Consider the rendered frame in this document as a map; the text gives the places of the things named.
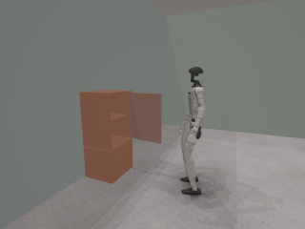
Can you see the robot right forearm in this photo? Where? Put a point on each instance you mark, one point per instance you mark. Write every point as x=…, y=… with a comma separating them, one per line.
x=189, y=117

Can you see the cupboard door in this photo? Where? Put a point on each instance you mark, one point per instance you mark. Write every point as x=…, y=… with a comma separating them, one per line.
x=147, y=116

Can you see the left robot upper arm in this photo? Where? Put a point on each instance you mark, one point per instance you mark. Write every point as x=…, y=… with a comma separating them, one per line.
x=199, y=94

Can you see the robot right hand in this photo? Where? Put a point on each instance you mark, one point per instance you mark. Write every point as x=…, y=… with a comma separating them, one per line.
x=184, y=124

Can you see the humanoid robot head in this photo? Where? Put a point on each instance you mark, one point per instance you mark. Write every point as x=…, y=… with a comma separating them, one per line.
x=195, y=71

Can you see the robot left hand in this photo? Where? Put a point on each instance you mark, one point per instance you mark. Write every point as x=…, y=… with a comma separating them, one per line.
x=191, y=139

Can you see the robot left forearm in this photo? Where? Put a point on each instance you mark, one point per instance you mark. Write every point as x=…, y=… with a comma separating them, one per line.
x=198, y=118

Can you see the robot left thigh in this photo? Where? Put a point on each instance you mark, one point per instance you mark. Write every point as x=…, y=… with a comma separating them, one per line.
x=186, y=154

